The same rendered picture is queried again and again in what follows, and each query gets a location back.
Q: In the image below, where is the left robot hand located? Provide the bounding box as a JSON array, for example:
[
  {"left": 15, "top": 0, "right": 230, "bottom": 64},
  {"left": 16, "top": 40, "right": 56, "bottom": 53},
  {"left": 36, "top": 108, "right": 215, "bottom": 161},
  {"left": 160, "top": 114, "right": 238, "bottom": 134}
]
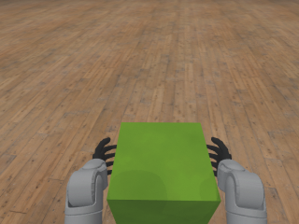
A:
[{"left": 93, "top": 137, "right": 117, "bottom": 175}]

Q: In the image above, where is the robot right forearm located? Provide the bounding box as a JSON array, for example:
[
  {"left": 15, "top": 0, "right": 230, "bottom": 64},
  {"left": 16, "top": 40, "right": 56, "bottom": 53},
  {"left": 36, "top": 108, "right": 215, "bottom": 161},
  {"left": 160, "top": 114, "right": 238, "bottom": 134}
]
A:
[{"left": 217, "top": 159, "right": 267, "bottom": 224}]

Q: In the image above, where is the robot left forearm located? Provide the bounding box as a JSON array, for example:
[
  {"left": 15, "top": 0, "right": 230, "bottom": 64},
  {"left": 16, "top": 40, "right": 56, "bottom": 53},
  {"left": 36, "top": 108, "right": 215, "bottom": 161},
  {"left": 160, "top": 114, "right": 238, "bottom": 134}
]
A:
[{"left": 64, "top": 159, "right": 108, "bottom": 224}]

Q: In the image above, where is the right robot hand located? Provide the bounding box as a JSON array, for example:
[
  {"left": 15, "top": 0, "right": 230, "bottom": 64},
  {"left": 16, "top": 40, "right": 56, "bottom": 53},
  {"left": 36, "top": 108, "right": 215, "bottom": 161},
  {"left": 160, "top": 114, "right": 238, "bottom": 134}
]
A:
[{"left": 206, "top": 137, "right": 232, "bottom": 177}]

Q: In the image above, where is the carton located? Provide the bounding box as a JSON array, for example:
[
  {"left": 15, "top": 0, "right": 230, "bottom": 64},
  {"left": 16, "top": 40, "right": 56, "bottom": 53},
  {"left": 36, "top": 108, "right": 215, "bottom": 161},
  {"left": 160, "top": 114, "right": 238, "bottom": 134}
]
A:
[{"left": 107, "top": 122, "right": 221, "bottom": 224}]

